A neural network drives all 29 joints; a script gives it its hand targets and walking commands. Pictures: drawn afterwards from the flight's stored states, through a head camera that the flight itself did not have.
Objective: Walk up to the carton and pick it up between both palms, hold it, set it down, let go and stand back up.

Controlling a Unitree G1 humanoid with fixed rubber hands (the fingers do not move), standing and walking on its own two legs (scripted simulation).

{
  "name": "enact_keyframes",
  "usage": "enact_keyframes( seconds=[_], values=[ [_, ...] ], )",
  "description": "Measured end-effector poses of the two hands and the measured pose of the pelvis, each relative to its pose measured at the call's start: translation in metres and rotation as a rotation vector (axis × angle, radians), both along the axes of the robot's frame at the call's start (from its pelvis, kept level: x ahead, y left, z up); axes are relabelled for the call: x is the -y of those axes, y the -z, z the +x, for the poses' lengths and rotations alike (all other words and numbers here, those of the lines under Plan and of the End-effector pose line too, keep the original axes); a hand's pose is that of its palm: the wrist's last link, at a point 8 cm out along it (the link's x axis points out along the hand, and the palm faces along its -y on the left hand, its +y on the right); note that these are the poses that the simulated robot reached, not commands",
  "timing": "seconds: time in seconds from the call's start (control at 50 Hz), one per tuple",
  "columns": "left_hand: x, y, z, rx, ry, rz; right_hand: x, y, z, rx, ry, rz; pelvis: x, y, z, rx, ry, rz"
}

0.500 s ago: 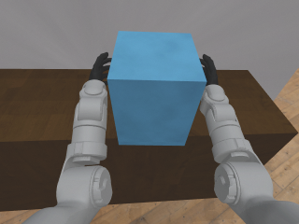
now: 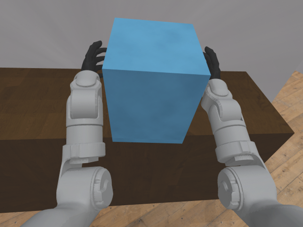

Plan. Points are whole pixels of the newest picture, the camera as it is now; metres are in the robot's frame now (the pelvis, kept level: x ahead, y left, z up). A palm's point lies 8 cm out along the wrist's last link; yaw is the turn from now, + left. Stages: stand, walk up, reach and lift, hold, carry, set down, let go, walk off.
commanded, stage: reach and lift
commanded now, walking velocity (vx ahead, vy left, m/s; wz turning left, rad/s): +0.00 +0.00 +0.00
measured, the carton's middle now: (151, 85) +0.42 -0.03 +0.17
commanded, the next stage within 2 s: hold in 1.22 s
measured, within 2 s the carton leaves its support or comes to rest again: neither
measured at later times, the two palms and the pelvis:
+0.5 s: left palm (85, 67) +0.39 +0.12 +0.25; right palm (213, 71) +0.37 -0.17 +0.25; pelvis -0.01 +0.00 +0.00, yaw -1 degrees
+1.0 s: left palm (81, 59) +0.39 +0.13 +0.27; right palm (214, 60) +0.37 -0.16 +0.27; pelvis +0.01 +0.00 +0.00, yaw -1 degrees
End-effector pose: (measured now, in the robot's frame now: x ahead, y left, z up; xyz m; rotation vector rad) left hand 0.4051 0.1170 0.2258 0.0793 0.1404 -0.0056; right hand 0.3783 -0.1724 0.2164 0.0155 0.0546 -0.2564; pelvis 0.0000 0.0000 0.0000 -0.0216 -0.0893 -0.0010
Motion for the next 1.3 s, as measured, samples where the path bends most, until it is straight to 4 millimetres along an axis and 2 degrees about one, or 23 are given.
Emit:
enact_keyframes(
  seconds=[0.34,0.62,1.3],
  values=[
    [-0.007,-0.021,-0.016,0.016,-0.012,-0.032,-0.006,-0.024,-0.012,0.022,-0.011,0.026,0.0,0.001,-0.006,0.017,0.011,0.0],
    [-0.006,-0.032,-0.011,0.018,-0.014,-0.042,-0.005,-0.037,-0.005,0.022,-0.012,0.037,0.003,0.0,-0.002,0.004,0.011,0.001],
    [-0.011,-0.054,-0.014,0.035,-0.021,-0.065,-0.009,-0.07,-0.003,0.025,-0.024,0.034,0.003,0.0,0.007,0.004,0.023,0.003]
  ],
)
